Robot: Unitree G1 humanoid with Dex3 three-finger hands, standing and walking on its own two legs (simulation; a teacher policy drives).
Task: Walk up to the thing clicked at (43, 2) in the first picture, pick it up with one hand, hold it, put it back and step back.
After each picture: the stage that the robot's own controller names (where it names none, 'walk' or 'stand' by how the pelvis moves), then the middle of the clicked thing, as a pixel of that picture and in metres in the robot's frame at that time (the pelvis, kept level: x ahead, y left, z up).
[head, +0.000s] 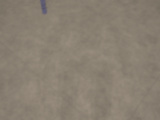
stand; (43, 5) +2.09 +0.51 -0.65
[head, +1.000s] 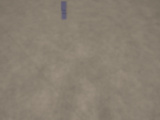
walk; (63, 10) +2.00 +0.20 -0.63
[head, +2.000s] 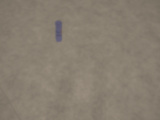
walk; (58, 31) +1.41 +0.19 -0.64
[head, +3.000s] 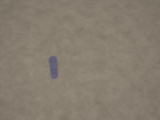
walk; (53, 68) +0.91 +0.20 -0.65
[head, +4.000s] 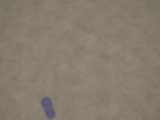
walk; (48, 108) +0.53 +0.23 -0.64
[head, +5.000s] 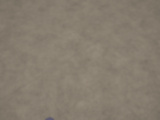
stand; out of the picture +0.39 +0.21 -0.65
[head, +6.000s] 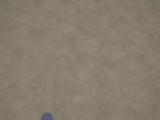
walk; out of the picture +0.40 +0.21 -0.65
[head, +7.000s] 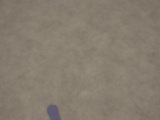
stand; (54, 115) +0.42 +0.19 -0.63
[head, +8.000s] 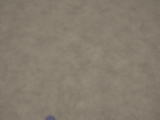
stand; out of the picture +0.43 +0.20 -0.66
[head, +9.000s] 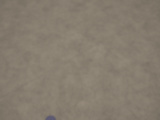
stand; out of the picture +0.42 +0.20 -0.66
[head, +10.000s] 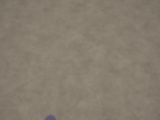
stand; out of the picture +0.42 +0.20 -0.66
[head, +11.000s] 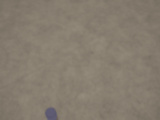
go down; (52, 118) +0.43 +0.19 -0.65
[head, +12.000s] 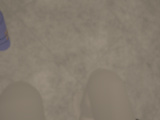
go down; out of the picture +0.53 +0.21 -0.24
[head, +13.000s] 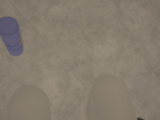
approach; (12, 39) +0.52 +0.19 -0.26
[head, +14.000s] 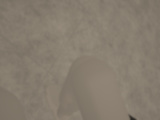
close in; out of the picture +0.51 +0.25 -0.17
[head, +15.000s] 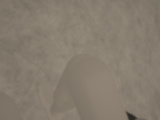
close; out of the picture +0.51 +0.26 -0.18
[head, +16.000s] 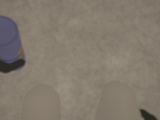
lift; (9, 50) +0.40 +0.22 -0.02
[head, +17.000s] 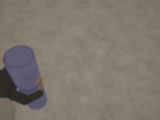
hold; (30, 83) +0.32 +0.16 +0.09
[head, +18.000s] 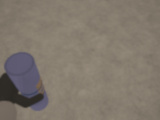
hold; (31, 86) +0.32 +0.16 +0.05
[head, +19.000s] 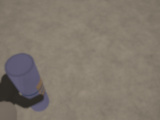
hold; (31, 87) +0.32 +0.16 +0.04
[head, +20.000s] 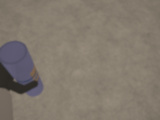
crouch; (25, 73) +0.37 +0.17 +0.00
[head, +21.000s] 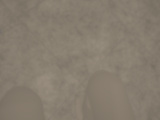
lower; out of the picture +0.53 +0.21 -0.04
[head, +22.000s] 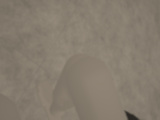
lower; out of the picture +0.49 +0.26 -0.18
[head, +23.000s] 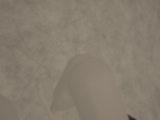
lower; out of the picture +0.50 +0.26 -0.18
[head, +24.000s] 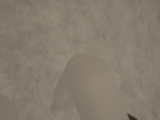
lower; out of the picture +0.49 +0.26 -0.18
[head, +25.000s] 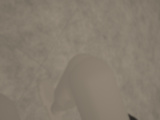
lower; out of the picture +0.49 +0.25 -0.18
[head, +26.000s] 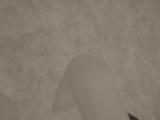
open; out of the picture +0.49 +0.25 -0.18
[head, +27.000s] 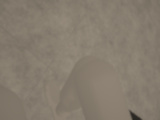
stand; out of the picture +0.49 +0.25 -0.19
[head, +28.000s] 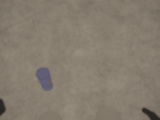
walk; (45, 80) +0.47 +0.17 -0.46
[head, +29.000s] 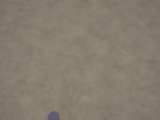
stand; out of the picture +0.43 +0.16 -0.60
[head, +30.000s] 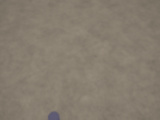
stand; out of the picture +0.43 +0.16 -0.60
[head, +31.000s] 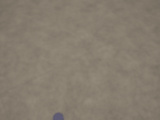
stand; out of the picture +0.43 +0.15 -0.64
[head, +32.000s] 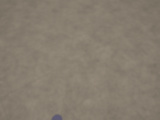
stand; out of the picture +0.43 +0.17 -0.66
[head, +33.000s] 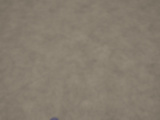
stand; out of the picture +0.41 +0.19 -0.66
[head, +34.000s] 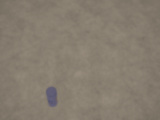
walk; (52, 97) +0.48 +0.14 -0.64
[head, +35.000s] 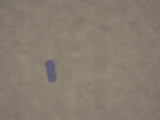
walk; (51, 72) +0.71 +0.21 -0.63
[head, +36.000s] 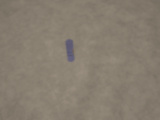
stand; (70, 51) +1.05 +0.15 -0.63
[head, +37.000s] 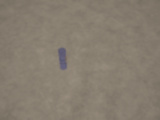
stand; (62, 59) +1.03 +0.16 -0.65
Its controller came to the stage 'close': yes
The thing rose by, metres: 0.68
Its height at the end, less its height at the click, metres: +0.00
